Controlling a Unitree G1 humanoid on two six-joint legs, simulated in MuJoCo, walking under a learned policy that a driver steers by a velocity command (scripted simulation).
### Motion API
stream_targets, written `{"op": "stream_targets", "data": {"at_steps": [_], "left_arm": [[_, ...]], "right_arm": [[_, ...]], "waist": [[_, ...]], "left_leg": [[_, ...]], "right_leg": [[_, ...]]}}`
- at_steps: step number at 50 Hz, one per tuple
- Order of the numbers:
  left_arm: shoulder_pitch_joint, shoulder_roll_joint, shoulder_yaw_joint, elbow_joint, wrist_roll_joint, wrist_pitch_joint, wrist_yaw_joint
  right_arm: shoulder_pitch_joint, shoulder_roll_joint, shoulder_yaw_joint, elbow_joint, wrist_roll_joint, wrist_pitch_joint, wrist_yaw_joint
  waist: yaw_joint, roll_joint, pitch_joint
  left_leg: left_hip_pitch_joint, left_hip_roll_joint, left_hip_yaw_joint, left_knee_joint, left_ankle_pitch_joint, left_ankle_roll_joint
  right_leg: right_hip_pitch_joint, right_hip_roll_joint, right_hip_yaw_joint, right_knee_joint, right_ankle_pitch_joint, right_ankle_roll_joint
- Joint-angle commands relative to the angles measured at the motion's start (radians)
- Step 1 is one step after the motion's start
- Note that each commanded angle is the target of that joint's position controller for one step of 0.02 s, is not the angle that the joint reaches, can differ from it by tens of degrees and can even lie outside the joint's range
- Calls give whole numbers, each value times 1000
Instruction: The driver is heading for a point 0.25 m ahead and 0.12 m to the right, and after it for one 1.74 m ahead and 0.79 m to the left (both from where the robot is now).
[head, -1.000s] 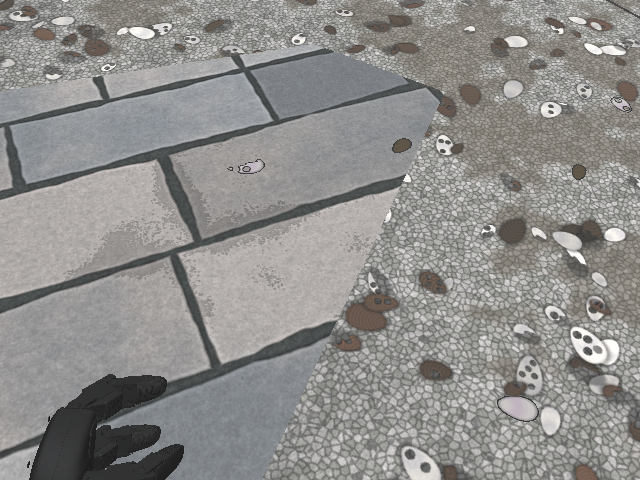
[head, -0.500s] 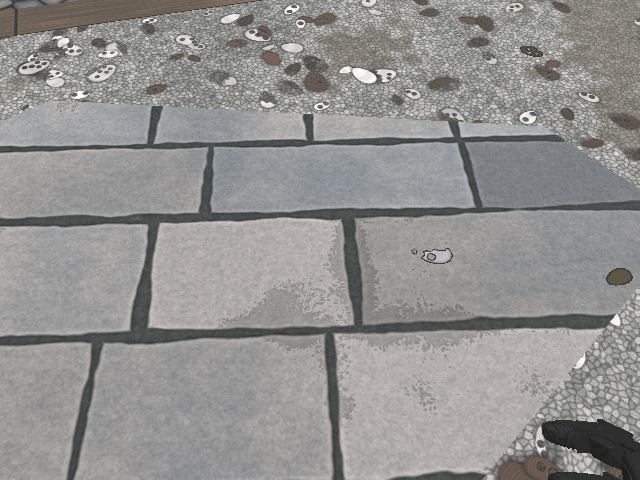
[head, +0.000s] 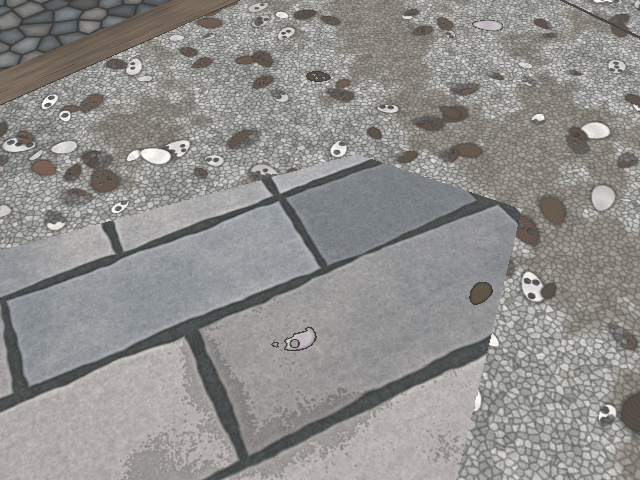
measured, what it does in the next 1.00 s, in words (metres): walks ahead, turning left: right foot, then left foot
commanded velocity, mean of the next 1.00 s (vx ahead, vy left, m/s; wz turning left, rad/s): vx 0.50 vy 0.00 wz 0.29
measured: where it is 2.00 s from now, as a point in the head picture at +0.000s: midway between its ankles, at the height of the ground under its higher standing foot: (193, 257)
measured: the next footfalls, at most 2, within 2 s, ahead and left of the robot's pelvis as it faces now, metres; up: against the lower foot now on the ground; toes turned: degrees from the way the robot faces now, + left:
right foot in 0.04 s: +0.19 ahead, -0.10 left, +0.00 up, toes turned -5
left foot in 0.56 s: +0.51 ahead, +0.10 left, +0.00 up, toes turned +9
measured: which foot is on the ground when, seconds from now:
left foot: down 0.00-0.02, up 0.04-0.54, down 0.56-1.00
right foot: up 0.00-0.02, down 0.04-0.56, up 0.58-1.00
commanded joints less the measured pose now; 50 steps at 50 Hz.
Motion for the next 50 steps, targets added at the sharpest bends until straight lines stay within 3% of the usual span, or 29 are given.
{"op": "stream_targets", "data": {"at_steps": [1,2,3,4,5,6,7,8,9,12,17,22,25,27,28,29,30,31,32,33,34,35,37,39,42,44,46,48,50], "left_arm": [[211,183,79,-23,-9,-6,8],[368,271,116,12,-10,6,30],[330,357,122,5,-12,-1,38],[357,257,91,-15,0,-16,35],[320,207,77,-6,9,-29,33],[250,178,67,-11,6,-38,33],[182,132,52,-17,11,-42,35],[153,105,42,-22,29,-49,38],[146,103,42,-17,34,-55,38],[159,135,49,15,32,-78,43],[165,144,44,38,35,-81,63],[247,167,50,88,24,-57,74],[229,194,58,85,18,-26,88],[205,218,64,73,19,-7,103],[181,219,62,64,16,-1,109],[195,187,47,45,30,-10,111],[323,36,0,12,51,-42,80],[208,129,14,4,16,-86,58],[108,171,25,-34,-20,-111,47],[86,157,20,-43,-12,-124,51],[88,160,27,-37,13,-123,57],[109,165,32,-36,25,-112,58],[145,147,32,-38,35,-89,63],[105,119,23,-58,39,-73,69],[-10,84,7,-91,37,-72,68],[-67,87,7,-111,26,-77,63],[-94,108,15,-127,17,-84,57],[-83,139,28,-129,13,-93,50],[-4,161,44,-110,12,-105,49]], "right_arm": [[-56,-207,-47,-65,14,15,-13],[-40,-175,-32,-81,-4,7,-16],[76,-13,19,-120,-34,-23,3],[-7,-91,12,-105,12,-62,17],[-100,-142,-3,-127,53,-76,23],[-118,-133,0,-125,44,-82,16],[-122,-134,-5,-107,21,-76,9],[-86,-134,-10,-92,15,-63,12],[-57,-122,-10,-78,14,-46,14],[-68,-82,0,-74,10,-12,12],[-188,-52,14,-105,9,-22,27],[-312,-32,30,-164,11,-30,62],[-295,-58,18,-191,8,-26,83],[-169,-108,-8,-177,7,-14,84],[-20,-157,-35,-145,8,-12,74],[123,-235,-62,-124,6,-1,54],[96,-294,-69,-131,15,-9,53],[124,-203,-46,-143,10,-14,51],[76,-167,-36,-148,2,-19,48],[7,-152,-30,-161,3,-22,48],[-50,-128,-22,-176,2,-23,47],[-79,-110,-14,-192,-10,-23,43],[-101,-117,-16,-203,-4,-22,36],[-85,-148,-24,-200,0,-21,22],[-49,-170,-32,-190,7,-8,6],[-6,-174,-34,-177,7,1,5],[19,-168,-33,-167,13,7,4],[24,-157,-32,-166,13,12,0],[-4,-148,-31,-175,9,17,-2]], "waist": [[186,96,-136],[245,-2,-225],[107,-253,-311],[183,-107,-410],[195,-61,-262],[153,3,-178],[118,8,-119],[85,-21,-107],[69,-30,-102],[59,-9,-51],[105,-20,-3],[157,-5,38],[115,-37,1],[34,-76,-88],[-52,-57,-162],[-107,60,-267],[25,288,-360],[-61,167,-414],[-65,114,-260],[-17,12,-168],[22,-7,-111],[55,18,-99],[86,39,-83],[80,52,-57],[32,84,-46],[-2,101,-56],[-9,115,-60],[7,130,-66],[60,156,-77]], "left_leg": [[-79,230,-35,385,1103,108],[-321,185,-37,688,798,56],[-771,-22,-148,1026,-156,-5],[-854,-24,-365,1111,-182,19],[-922,24,-363,1101,-98,45],[-890,81,-357,1022,-7,61],[-836,117,-353,954,48,60],[-759,141,-367,923,93,60],[-717,149,-369,899,119,55],[-750,148,-365,809,211,29],[-755,96,-333,467,525,27],[-823,61,-283,300,529,62],[-787,4,-223,291,372,109],[-622,-60,-182,314,267,154],[-405,-90,-192,256,308,191],[-102,43,-414,230,316,253],[258,282,-969,163,154,457],[304,295,-1093,42,43,452],[191,266,-945,11,95,396],[32,229,-839,-1,200,368],[-94,196,-762,-15,322,357],[-177,168,-714,-36,407,355],[-274,139,-650,-62,493,355],[-361,109,-582,-72,545,344],[-428,39,-511,-50,462,282],[-422,41,-536,-31,394,255],[-371,63,-593,14,337,243],[-303,93,-664,76,298,230],[-289,97,-704,153,312,207]], "right_leg": [[332,122,-76,-55,-50,-84],[636,34,108,-84,-37,-140],[947,-233,688,-188,-217,-332],[979,-302,859,-340,-300,-338],[878,-287,695,-354,-203,-285],[727,-251,553,-345,-93,-241],[599,-212,435,-354,24,-213],[515,-186,362,-379,102,-197],[472,-173,317,-408,136,-191],[421,-157,178,-467,276,-177],[443,-96,-10,-511,268,-96],[642,-166,-54,-481,355,-79],[745,-198,-85,-343,703,-60],[750,-196,-104,-134,971,-39],[661,-167,-123,71,938,-13],[431,-113,-128,379,611,20],[-43,120,-12,717,-428,84],[-172,106,171,799,-462,60],[-233,51,176,756,-365,34],[-201,8,165,662,-293,29],[-147,-17,157,578,-257,43],[-79,-36,162,542,-233,57],[-35,-46,140,449,-214,97],[-21,-36,109,322,-144,137],[58,10,90,67,89,158],[106,44,88,-34,188,159],[114,53,115,-93,179,148],[127,53,140,-133,118,124],[221,52,129,-169,55,84]]}}
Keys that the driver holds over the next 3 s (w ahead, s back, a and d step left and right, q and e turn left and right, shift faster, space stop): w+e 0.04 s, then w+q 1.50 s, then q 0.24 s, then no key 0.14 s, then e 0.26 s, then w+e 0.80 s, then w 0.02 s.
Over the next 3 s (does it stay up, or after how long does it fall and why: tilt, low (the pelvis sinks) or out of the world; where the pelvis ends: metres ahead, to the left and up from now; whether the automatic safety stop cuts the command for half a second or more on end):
stays up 1.29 0.43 0.02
